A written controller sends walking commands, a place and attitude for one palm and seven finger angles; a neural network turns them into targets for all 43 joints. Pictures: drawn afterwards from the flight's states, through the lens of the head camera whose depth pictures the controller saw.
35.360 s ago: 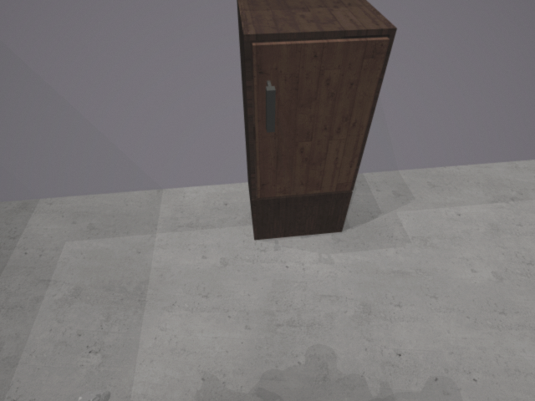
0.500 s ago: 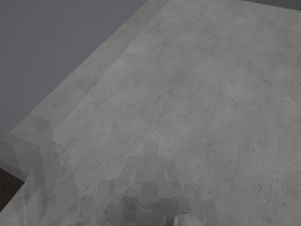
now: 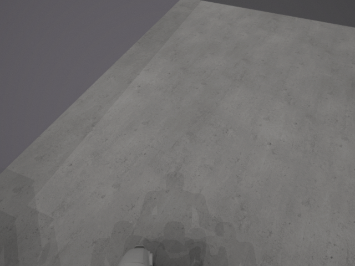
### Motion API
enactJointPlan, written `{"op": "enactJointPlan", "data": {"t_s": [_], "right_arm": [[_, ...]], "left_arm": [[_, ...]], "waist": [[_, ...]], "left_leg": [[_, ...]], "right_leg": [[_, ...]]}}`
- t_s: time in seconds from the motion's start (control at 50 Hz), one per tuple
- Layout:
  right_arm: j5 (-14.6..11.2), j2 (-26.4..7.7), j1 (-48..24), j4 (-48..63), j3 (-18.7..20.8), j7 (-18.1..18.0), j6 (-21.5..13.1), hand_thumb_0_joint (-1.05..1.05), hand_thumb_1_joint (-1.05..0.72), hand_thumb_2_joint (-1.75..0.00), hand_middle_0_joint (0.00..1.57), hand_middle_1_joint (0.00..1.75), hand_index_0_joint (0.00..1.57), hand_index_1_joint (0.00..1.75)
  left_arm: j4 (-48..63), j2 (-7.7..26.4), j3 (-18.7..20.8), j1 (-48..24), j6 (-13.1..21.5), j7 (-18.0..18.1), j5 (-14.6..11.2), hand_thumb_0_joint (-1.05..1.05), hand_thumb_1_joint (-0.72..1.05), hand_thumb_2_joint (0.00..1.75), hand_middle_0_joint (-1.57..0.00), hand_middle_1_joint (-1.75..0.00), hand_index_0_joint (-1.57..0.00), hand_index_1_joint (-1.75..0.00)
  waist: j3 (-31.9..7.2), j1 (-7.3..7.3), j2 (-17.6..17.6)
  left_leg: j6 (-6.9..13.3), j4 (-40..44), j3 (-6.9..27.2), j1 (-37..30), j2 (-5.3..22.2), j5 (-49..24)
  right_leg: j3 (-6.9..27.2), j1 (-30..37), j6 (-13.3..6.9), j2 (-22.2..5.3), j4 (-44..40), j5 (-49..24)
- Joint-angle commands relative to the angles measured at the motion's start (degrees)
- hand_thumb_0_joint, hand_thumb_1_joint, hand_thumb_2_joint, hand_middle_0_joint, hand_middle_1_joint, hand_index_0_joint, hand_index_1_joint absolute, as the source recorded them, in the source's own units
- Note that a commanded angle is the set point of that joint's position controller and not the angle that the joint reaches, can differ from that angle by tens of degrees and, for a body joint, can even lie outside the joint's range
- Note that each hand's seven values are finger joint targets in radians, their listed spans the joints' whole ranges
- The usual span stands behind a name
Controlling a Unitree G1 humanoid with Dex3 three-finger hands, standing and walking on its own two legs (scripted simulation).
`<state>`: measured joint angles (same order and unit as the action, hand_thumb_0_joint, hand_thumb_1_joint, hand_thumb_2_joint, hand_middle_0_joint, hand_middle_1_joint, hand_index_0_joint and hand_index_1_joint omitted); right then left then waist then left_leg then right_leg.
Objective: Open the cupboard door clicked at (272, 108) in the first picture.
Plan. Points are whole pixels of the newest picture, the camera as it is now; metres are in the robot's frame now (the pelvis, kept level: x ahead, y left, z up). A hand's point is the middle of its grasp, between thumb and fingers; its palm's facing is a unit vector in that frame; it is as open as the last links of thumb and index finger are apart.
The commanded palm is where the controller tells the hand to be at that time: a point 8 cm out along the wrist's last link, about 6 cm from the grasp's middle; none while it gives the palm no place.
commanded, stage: walk to a spot facing it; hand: left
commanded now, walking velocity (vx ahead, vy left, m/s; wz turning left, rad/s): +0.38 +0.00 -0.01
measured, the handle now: out of the picture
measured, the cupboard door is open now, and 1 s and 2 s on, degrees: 50 50 50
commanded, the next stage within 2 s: turn to face it in 0.88 s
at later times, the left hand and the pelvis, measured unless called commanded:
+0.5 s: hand (120, 198) +0.31 +0.20 -0.16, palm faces -0.06 -0.98 -0.21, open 7.4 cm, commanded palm none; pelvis +0.22 +0.01 +0.00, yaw -3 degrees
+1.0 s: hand (147, 182) +0.39 +0.13 -0.19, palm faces +0.11 -0.98 -0.15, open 7.3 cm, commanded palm none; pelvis +0.45 -0.03 -0.01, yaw +2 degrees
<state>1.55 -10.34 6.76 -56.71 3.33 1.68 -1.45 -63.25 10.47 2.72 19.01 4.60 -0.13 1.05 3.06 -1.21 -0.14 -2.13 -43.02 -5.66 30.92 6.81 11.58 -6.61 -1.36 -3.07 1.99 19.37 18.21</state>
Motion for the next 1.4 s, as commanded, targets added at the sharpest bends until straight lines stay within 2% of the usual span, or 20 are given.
{"op": "enactJointPlan", "data": {"t_s": [0.0, 0.06, 0.1, 0.14, 0.24, 0.44, 0.52, 0.54, 0.56, 0.58, 0.62, 0.7, 0.9, 0.96, 0.98, 1.0, 1.04, 1.14, 1.3, 1.38], "right_arm": [[-0.4, -2.9, -3.2, 3.8, -0.1, 0.3, -1.3, 0.00, -0.90, -0.90, 0.20, 0.30, 0.20, 0.30], [0.4, -7.1, 13.1, -1.2, 1.1, -1.1, -2.0, 0.00, -0.90, -0.90, 0.20, 0.30, 0.20, 0.30], [0.9, -16.6, 26.6, -3.9, 2.9, -2.2, -2.1, 0.00, -0.90, -0.90, 0.20, 0.30, 0.20, 0.30], [0.2, -13.0, 17.9, -2.0, 2.1, -2.6, -1.8, 0.00, -0.90, -0.90, 0.20, 0.30, 0.20, 0.30], [-0.1, -6.2, 10.1, -0.5, 0.2, -2.8, -3.3, 0.00, -0.90, -0.90, 0.20, 0.30, 0.20, 0.30], [0.4, -7.3, 18.1, -4.1, 0.5, -2.0, -2.7, 0.00, -0.90, -0.90, 0.20, 0.30, 0.20, 0.30], [0.3, -6.9, 18.8, -5.1, 0.3, -1.9, -2.2, 0.00, -0.90, -0.90, 0.20, 0.30, 0.20, 0.30], [-0.4, -5.5, 18.0, -4.5, -0.1, -1.6, -2.4, 0.00, -0.90, -0.90, 0.20, 0.30, 0.20, 0.30], [-1.1, -2.4, 18.1, -2.6, -0.7, -1.2, -2.8, 0.00, -0.90, -0.90, 0.20, 0.30, 0.20, 0.30], [-0.9, -4.7, 13.7, -1.2, -0.3, -1.3, -2.7, 0.00, -0.90, -0.90, 0.20, 0.30, 0.20, 0.30], [-1.1, -4.2, 9.0, -0.9, 0.3, -1.6, -2.8, 0.00, -0.90, -0.90, 0.20, 0.30, 0.20, 0.30], [-0.3, -0.3, 10.8, -2.5, -0.4, -1.0, -0.6, 0.00, -0.90, -0.90, 0.20, 0.30, 0.20, 0.30], [-0.5, -1.4, -0.1, 2.0, -0.5, 0.5, -0.8, 0.00, -0.90, -0.90, 0.20, 0.30, 0.20, 0.30], [0.2, -5.0, 12.0, -1.3, 0.3, -0.5, -1.0, 0.00, -0.90, -0.90, 0.20, 0.30, 0.20, 0.30], [0.8, -10.4, 18.5, -2.2, 1.4, -1.1, -1.1, 0.00, -0.90, -0.90, 0.20, 0.30, 0.20, 0.30], [0.5, -16.0, 23.3, -2.6, 2.5, -1.9, -1.2, 0.00, -0.90, -0.90, 0.20, 0.30, 0.20, 0.30], [-0.4, -16.8, 17.5, -0.6, 2.3, -2.6, -0.6, 0.00, -0.90, -0.90, 0.20, 0.30, 0.20, 0.30], [-0.3, -10.7, 3.4, 4.2, 0.5, -2.9, -1.0, 0.00, -0.90, -0.90, 0.20, 0.30, 0.20, 0.30], [0.3, -12.9, 3.7, 5.7, 2.5, -2.2, 1.4, 0.00, -0.90, -0.90, 0.20, 0.30, 0.20, 0.30], [-0.6, -11.3, 1.3, 7.4, 3.1, -2.0, 2.3, 0.00, -0.90, -0.90, 0.20, 0.30, 0.20, 0.30]], "left_arm": [[0.9, 7.7, 1.1, 3.6, 0.9, 0.7, 0.1, 0.00, 0.90, 0.90, -0.20, -0.30, -0.20, -0.30], [1.6, 7.5, 1.2, 1.6, 0.7, 0.7, -0.2, 0.00, 0.90, 0.90, -0.20, -0.30, -0.20, -0.30], [4.5, 4.1, 0.2, 3.2, 0.7, -0.2, -1.0, 0.00, 0.90, 0.90, -0.20, -0.30, -0.20, -0.30], [5.5, 4.5, 0.8, -2.8, 0.1, 0.0, -0.1, 0.00, 0.90, 0.90, -0.20, -0.30, -0.20, -0.30], [3.9, 0.8, 1.0, 1.7, -3.0, -1.5, 0.9, 0.00, 0.90, 0.90, -0.20, -0.30, -0.20, -0.30], [9.2, 1.6, 0.9, -13.4, -2.8, -2.3, 0.6, 0.00, 0.90, 0.90, -0.20, -0.30, -0.20, -0.30], [6.5, 4.9, 1.6, -5.8, -1.7, -1.9, 0.7, 0.00, 0.90, 0.90, -0.20, -0.30, -0.20, -0.30], [4.0, 8.4, 2.6, 2.7, -0.9, -1.5, 1.0, 0.00, 0.90, 0.90, -0.20, -0.30, -0.20, -0.30], [1.3, 15.3, 4.4, 11.8, -0.5, -0.7, 0.9, 0.00, 0.90, 0.90, -0.20, -0.30, -0.20, -0.30], [0.9, 16.1, 4.2, 13.2, -0.8, -0.1, 0.0, 0.00, 0.90, 0.90, -0.20, -0.30, -0.20, -0.30], [2.6, 9.8, 2.9, 6.1, -0.6, 1.0, -0.1, 0.00, 0.90, 0.90, -0.20, -0.30, -0.20, -0.30], [3.2, 4.5, 0.7, 0.6, 0.6, 0.7, 0.1, 0.00, 0.90, 0.90, -0.20, -0.30, -0.20, -0.30], [0.9, 7.0, 0.6, 2.2, 1.1, 1.0, 0.2, 0.00, 0.90, 0.90, -0.20, -0.30, -0.20, -0.30], [1.7, 7.7, 0.6, 1.1, 0.4, 1.2, -0.1, 0.00, 0.90, 0.90, -0.20, -0.30, -0.20, -0.30], [2.9, 6.6, 0.6, 2.3, -0.1, 0.9, -0.4, 0.00, 0.90, 0.90, -0.20, -0.30, -0.20, -0.30], [5.0, 4.2, 0.0, 3.6, -0.2, 0.5, -1.4, 0.00, 0.90, 0.90, -0.20, -0.30, -0.20, -0.30], [9.0, 5.1, 0.7, -3.6, -1.1, 0.9, -0.5, 0.00, 0.90, 0.90, -0.20, -0.30, -0.20, -0.30], [7.1, 3.5, 1.5, 0.7, -4.3, 0.1, 0.2, 0.00, 0.90, 0.90, -0.20, -0.30, -0.20, -0.30], [13.4, 4.4, 2.0, -7.5, -5.5, 0.6, 0.0, 0.00, 0.90, 0.90, -0.20, -0.30, -0.20, -0.30], [13.2, 7.7, 2.8, -1.6, -4.4, 1.2, -0.2, 0.00, 0.90, 0.90, -0.20, -0.30, -0.20, -0.30]], "waist": [[2.9, 0.61, -5.2], [-4.3, 8.49, -0.3], [-15.4, 10.86, 18.2], [-5.6, 7.21, 6.4], [0.2, -0.22, 8.2], [2.9, 2.99, 4.9], [-2.3, -0.74, 0.6], [-7.1, -4.55, -5.5], [-12.7, -7.14, -21.2], [-11.9, -7.68, -15.8], [-6.2, -4.44, -9.2], [-0.5, 1.12, -6.7], [2.2, 1.13, -6.4], [-3.0, 7.34, -3.6], [-9.0, 9.40, 5.2], [-15.4, 9.59, 18.4], [-6.6, 6.96, 6.3], [-5.7, -0.56, 6.7], [-5.7, 1.37, 7.1], [-8.0, -2.00, 3.4]], "left_leg": [[1.6, 6.0, -0.8, -1.6, -1.5, 0.6], [4.6, 13.3, -0.9, -28.8, -3.5, -3.7], [15.5, 23.9, 33.9, -46.8, 21.1, -5.7], [15.1, 28.2, 29.2, -31.1, 19.3, 4.0], [8.2, 34.4, 9.3, -14.8, 10.0, 6.5], [10.0, 35.4, 4.0, -19.9, 10.4, 5.8], [6.8, 20.8, -0.5, -19.9, 6.9, -2.3], [4.7, 6.9, -4.3, -11.1, 3.2, -2.8], [1.8, -11.0, -8.0, 4.3, -4.4, 17.1], [2.2, -23.0, -0.4, 9.2, -3.6, 23.2], [1.9, -26.8, 4.9, 11.7, 0.8, 13.2], [0.1, -17.2, 2.9, 3.6, 1.6, 6.3], [2.7, 4.5, -1.7, -1.5, -2.3, -1.5], [5.0, 11.5, -3.2, -21.6, -6.1, -7.6], [9.0, 11.8, 8.6, -34.4, 2.7, -18.5], [17.5, 16.6, 30.3, -43.3, 17.9, -36.2], [19.6, 22.4, 32.0, -28.4, 19.3, -25.5], [10.5, 26.2, 15.3, -10.0, 7.2, -11.4], [11.1, 25.9, 22.0, -8.5, 5.4, 2.9], [7.0, 16.5, 20.8, -1.1, 0.1, 2.1]], "right_leg": [[9.6, 1.2, -5.8, -17.7, -4.1, -31.3], [3.8, -9.7, -1.9, -12.9, 17.1, -38.3], [2.3, -31.0, 1.7, -0.5, 51.8, 12.4], [7.5, -35.9, 1.3, -5.7, 59.9, 8.4], [6.4, -30.2, 3.2, -8.9, 49.8, -4.6], [1.0, -26.1, 3.3, -8.0, 19.4, -8.7], [-0.4, -8.7, 1.6, -4.7, 9.0, -7.5], [8.0, 5.8, -1.3, -10.4, 6.2, -3.4], [28.9, 19.7, -7.3, -25.6, -0.7, -2.4], [34.3, 18.5, -10.0, -29.1, -4.4, -5.8], [23.9, 11.0, -8.2, -25.4, -2.6, -21.0], [8.0, -3.7, -5.5, -20.0, -6.6, -25.8], [-0.7, 1.5, -3.2, -19.9, -2.8, -38.5], [-5.0, -4.6, 0.2, -16.9, 16.2, -47.0], [-6.7, -15.3, 3.3, -11.9, 30.5, -30.2], [-4.5, -27.3, 5.6, -3.7, 50.7, 14.3], [5.3, -31.5, 5.0, -6.4, 59.7, 13.9], [5.8, -23.8, 7.0, -7.7, 49.1, 2.4], [3.9, -19.6, 7.4, -4.3, 27.1, 3.7], [6.6, -2.1, 6.0, -5.3, 4.8, -3.3]]}}
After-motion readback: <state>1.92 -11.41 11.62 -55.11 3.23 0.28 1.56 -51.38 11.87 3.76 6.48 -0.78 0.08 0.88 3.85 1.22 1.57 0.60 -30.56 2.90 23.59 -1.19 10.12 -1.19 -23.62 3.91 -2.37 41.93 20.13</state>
